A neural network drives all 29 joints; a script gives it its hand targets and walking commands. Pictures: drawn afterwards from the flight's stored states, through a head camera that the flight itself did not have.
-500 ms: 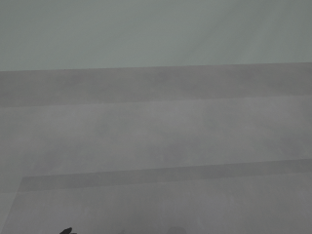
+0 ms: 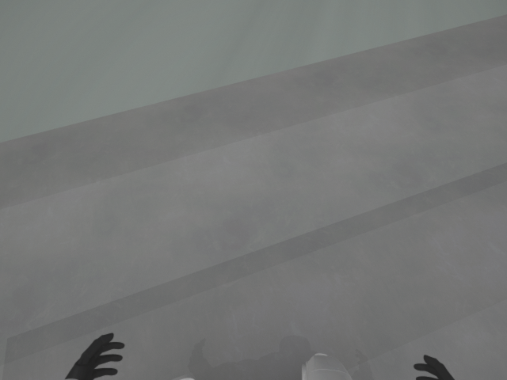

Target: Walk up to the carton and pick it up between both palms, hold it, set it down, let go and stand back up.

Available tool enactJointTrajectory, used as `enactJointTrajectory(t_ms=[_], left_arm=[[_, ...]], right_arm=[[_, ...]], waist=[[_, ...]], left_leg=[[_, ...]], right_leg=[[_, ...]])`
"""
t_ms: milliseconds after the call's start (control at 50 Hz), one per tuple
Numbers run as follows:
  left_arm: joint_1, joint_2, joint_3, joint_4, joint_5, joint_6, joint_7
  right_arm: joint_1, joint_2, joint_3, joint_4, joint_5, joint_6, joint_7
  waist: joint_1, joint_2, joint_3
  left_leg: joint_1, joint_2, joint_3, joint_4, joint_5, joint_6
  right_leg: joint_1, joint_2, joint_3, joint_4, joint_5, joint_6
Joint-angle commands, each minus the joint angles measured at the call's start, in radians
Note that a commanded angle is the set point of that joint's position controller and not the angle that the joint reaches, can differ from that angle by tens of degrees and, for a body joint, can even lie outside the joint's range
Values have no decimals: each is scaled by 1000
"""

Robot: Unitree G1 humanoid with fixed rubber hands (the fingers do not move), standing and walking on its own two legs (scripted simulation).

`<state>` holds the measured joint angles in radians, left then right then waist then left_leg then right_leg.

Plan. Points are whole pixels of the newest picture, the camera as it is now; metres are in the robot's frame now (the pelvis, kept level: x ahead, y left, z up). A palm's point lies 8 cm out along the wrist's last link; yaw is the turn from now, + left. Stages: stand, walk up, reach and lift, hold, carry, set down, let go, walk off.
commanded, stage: walk up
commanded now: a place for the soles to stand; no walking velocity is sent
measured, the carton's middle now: out of the picture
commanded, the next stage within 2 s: none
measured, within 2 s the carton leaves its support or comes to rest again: neither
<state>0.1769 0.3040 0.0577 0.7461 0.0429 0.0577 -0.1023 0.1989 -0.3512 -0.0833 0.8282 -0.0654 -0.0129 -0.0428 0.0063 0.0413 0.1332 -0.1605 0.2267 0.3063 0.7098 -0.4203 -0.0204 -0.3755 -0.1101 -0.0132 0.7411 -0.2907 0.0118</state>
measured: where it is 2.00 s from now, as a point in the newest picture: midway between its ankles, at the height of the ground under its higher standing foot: outside the picture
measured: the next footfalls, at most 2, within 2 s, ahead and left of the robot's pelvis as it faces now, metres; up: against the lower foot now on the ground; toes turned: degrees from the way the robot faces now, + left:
left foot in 0.34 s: +0.15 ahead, -0.01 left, +0.00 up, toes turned -14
right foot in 0.80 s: -0.05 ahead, -0.30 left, +0.00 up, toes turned -50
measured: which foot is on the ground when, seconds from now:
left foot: down 0.00-0.00, up 0.02-0.32, down 0.34-0.84, up 0.86-1.00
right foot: down 0.00-0.36, up 0.38-0.78, down 0.80-1.00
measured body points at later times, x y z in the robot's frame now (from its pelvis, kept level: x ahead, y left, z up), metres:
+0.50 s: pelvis +0.01 -0.06 +0.02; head +0.02 -0.04 +0.47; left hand +0.22 +0.13 -0.11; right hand -0.03 -0.37 -0.07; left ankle +0.11 +0.00 -0.71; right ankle +0.00 -0.18 -0.64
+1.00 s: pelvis -0.03 -0.20 +0.01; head -0.09 -0.25 +0.46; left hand +0.20 -0.02 -0.07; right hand -0.15 -0.47 -0.14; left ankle +0.11 -0.10 -0.64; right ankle -0.07 -0.27 -0.71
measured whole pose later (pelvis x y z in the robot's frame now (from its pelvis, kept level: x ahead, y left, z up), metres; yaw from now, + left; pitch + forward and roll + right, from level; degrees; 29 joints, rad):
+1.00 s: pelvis -0.03 -0.20 +0.01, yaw -50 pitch -3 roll +2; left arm 0.36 0.26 0.05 0.86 0.03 0.04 -0.06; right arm 0.24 -0.36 -0.08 0.83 -0.01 -0.02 0.01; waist 0.07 0.16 0.01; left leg -0.48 0.11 0.05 1.09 -0.49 0.02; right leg -0.29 0.02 -0.01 0.65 -0.32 -0.07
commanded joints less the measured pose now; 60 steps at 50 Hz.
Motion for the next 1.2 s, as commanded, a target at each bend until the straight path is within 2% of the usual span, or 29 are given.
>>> enactJointTrajectory(t_ms=[0,20,80,180,220,260,280,300,320,340,360,420,480,620,640,700,720,740,760,780,800,820,840,860,900,920,1060,1120,1180], left_arm=[[115,316,71,-27,-22,-27,34],[82,298,66,-34,-12,-25,43],[-2,224,39,-87,33,-20,56],[9,168,25,-102,15,-16,29],[-27,168,26,-119,22,-6,28],[-60,165,21,-136,17,6,21],[-60,153,16,-138,9,9,18],[-27,109,4,-146,1,11,16],[38,77,5,-138,22,18,20],[40,170,30,-116,49,29,28],[81,195,32,-95,50,36,18],[79,217,50,-63,56,27,-2],[106,138,29,-42,38,39,-29],[-15,102,18,-77,7,26,-62],[-32,109,23,-75,1,21,-64],[48,121,34,-35,-21,-1,-58],[97,127,42,-9,-24,-10,-49],[177,139,56,27,-27,-17,-36],[280,176,74,82,-27,-28,-13],[355,258,99,107,-33,-38,18],[278,302,84,80,-34,-34,33],[173,308,78,74,-51,-30,43],[121,307,68,59,-54,-34,52],[109,291,64,46,-42,-41,60],[37,248,58,4,-5,-47,68],[39,222,52,-2,3,-50,67],[236,146,45,17,10,-65,51],[306,128,53,27,21,-73,57],[320,140,66,17,24,-74,63]], right_arm=[[-56,-59,-6,-153,56,11,5],[-43,-66,-5,-138,62,4,1],[61,-74,6,-78,74,-31,4],[69,-39,12,-98,66,-44,0],[124,-17,16,-94,66,-45,-4],[199,-25,11,-89,61,-46,-7],[229,-48,4,-87,52,-43,-11],[237,-116,-13,-98,26,-38,-20],[174,-186,-33,-112,0,-31,-34],[51,-182,-38,-118,-11,-25,-44],[-25,-159,-34,-140,-14,-32,-46],[-3,-55,-5,-124,3,-59,-27],[6,-55,-7,-100,-7,-61,-29],[33,-190,-61,-89,-33,-60,-20],[34,-197,-63,-82,-33,-59,-18],[-15,-226,-84,-84,-45,-45,-13],[-33,-220,-85,-78,-45,-38,-9],[-52,-202,-76,-76,-43,-27,-5],[-47,-142,-53,-63,-39,-14,5],[-55,-57,-22,-88,-21,-1,26],[-118,-21,-18,-144,5,9,47],[-121,-49,-23,-165,42,9,50],[-99,-65,-26,-166,58,2,51],[-74,-74,-24,-160,67,-11,52],[44,-96,-13,-93,62,-40,54],[70,-97,-8,-71,58,-49,52],[-43,-52,11,-134,48,-32,31],[-98,-13,24,-175,48,-39,28],[-105,20,24,-200,49,-47,20]], waist=[[126,-402,-99],[108,-401,-89],[35,-290,-159],[49,-204,-238],[16,-168,-264],[-34,-89,-269],[-55,-26,-259],[-64,121,-267],[-40,270,-267],[9,176,-193],[49,178,-159],[27,75,-99],[29,47,-84],[-22,197,-15],[-29,190,-3],[16,193,-78],[37,162,-102],[82,77,-111],[128,-96,-116],[182,-370,-60],[168,-447,109],[135,-411,162],[110,-407,161],[91,-399,138],[27,-374,26],[22,-362,-18],[92,-140,-52],[112,-46,-61],[101,-63,-100]], left_leg=[[-458,-203,-225,471,-345,33],[-491,-186,-243,466,-306,32],[-461,-161,-258,322,-99,44],[-248,-222,-258,108,75,45],[-131,-236,-261,-3,149,52],[106,-235,-259,-162,279,64],[252,-197,-303,-249,303,84],[362,-28,-529,-354,84,143],[238,268,-844,-539,-239,227],[82,338,-831,-610,-296,280],[38,308,-763,-594,-230,274],[-48,160,-518,-520,-64,219],[-36,112,-326,-496,-56,188],[-77,200,-169,-544,-216,252],[-94,201,-143,-545,-244,254],[-126,208,-74,-489,-329,237],[-152,204,-65,-441,-376,227],[-219,184,-36,-328,-417,206],[-292,113,15,-96,-423,164],[-405,-36,64,282,-377,93],[-636,-132,-99,440,-307,39],[-637,-111,-241,441,-243,36],[-621,-103,-263,443,-209,34],[-617,-96,-263,456,-162,35],[-557,-99,-281,394,-41,41],[-524,-113,-290,363,-4,43],[-547,-163,-314,134,182,29],[-587,-194,-304,15,245,34],[-464,-224,-298,-105,261,43]], right_leg=[[203,-156,645,-520,140,-355],[228,-135,581,-500,199,-364],[288,-39,336,-349,421,-288],[134,-17,466,-375,311,-286],[73,0,463,-353,261,-253],[-104,49,467,-357,29,-178],[-252,92,447,-342,-136,-121],[-421,184,360,-200,-286,-52],[-388,258,172,200,-208,16],[-372,182,159,380,-150,35],[-347,143,158,439,-119,37],[-280,76,180,468,-26,66],[-274,61,112,494,37,71],[-177,-73,21,211,-70,52],[-144,-81,4,165,-94,41],[52,-49,-96,46,-179,-9],[113,-30,-122,14,-171,-27],[216,-9,-133,-47,-131,-51],[305,42,-111,-119,-178,-78],[272,19,133,-318,-362,-137],[140,-86,545,-551,-592,-195],[0,-157,692,-685,-765,-243],[-12,-164,683,-725,-772,-263],[38,-140,607,-694,-679,-277],[126,-75,428,-579,-442,-250],[141,-56,394,-552,-343,-245],[248,-43,492,-558,-136,-178],[387,-23,506,-516,125,-116],[397,15,482,-435,317,-73]])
